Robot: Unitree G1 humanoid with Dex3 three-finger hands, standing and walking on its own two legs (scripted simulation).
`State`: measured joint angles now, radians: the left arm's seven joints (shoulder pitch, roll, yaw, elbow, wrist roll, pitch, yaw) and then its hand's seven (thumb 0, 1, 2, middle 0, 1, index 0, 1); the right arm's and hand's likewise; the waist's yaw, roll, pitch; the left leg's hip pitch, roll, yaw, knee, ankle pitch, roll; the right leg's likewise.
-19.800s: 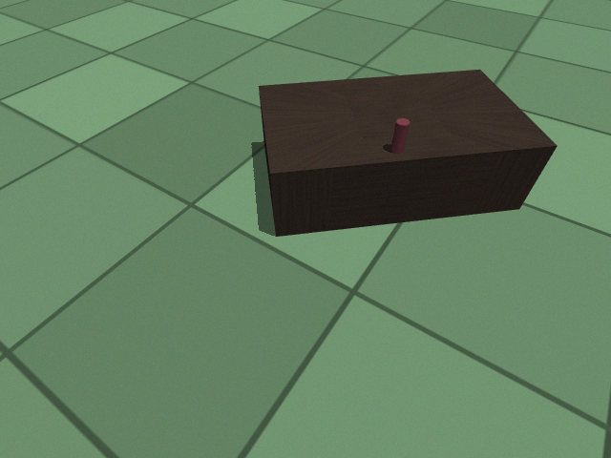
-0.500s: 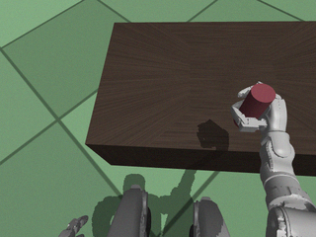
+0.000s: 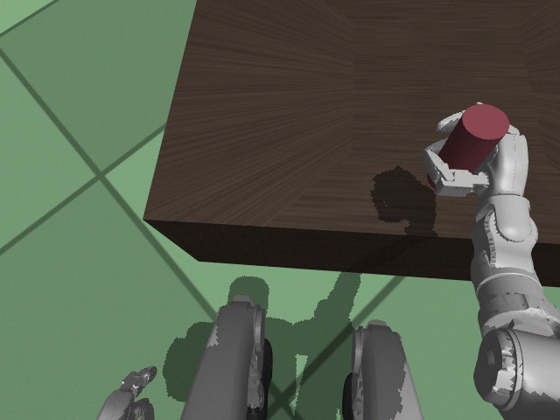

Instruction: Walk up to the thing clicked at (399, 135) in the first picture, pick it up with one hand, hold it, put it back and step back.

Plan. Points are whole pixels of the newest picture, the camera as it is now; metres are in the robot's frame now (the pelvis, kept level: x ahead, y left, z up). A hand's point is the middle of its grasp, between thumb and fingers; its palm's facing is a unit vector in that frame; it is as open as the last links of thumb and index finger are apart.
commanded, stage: crouch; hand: right
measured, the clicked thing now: (462, 153) +0.49 -0.17 +0.01
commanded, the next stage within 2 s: lower in 0.02 s
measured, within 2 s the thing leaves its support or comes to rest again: rests again in 1.12 s
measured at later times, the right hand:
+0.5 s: hand (431, 180) +0.49 -0.16 -0.07, palm faces +0.02 +1.00 -0.01, open 6.8 cm
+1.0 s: hand (421, 189) +0.49 -0.16 -0.12, palm faces +0.02 +1.00 -0.02, open 6.8 cm
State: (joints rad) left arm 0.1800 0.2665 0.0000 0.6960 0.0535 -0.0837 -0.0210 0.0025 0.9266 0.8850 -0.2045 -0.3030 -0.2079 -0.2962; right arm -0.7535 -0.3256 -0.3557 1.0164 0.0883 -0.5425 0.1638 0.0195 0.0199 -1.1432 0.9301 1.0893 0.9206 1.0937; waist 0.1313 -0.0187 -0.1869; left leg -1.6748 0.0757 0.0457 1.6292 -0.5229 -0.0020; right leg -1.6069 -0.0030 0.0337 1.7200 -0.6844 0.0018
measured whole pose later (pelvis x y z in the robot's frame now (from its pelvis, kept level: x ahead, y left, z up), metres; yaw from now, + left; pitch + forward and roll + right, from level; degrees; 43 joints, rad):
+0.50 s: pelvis -0.01 -0.01 -0.06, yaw +0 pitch +35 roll +3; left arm 0.18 0.27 -0.01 0.68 0.07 -0.07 -0.04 0.00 0.92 0.89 -0.21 -0.30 -0.21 -0.30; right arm -0.82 -0.33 -0.36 1.04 0.05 -0.55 0.13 0.02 0.02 -1.14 0.93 1.09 0.92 1.10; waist 0.15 -0.03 -0.18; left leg -1.89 0.09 0.03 1.82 -0.54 -0.01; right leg -1.83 0.02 0.03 1.93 -0.72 -0.01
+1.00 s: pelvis -0.03 -0.01 -0.10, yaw -1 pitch +36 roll +3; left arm 0.19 0.29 -0.02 0.68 0.07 -0.05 -0.04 0.00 0.92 0.88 -0.21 -0.30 -0.21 -0.30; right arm -0.88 -0.37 -0.37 1.06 0.04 -0.54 0.13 0.02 0.02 -1.14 0.93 1.09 0.92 1.10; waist 0.17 -0.03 -0.15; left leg -2.04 0.10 0.02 1.95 -0.54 -0.01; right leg -1.97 0.03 0.03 2.06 -0.71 -0.01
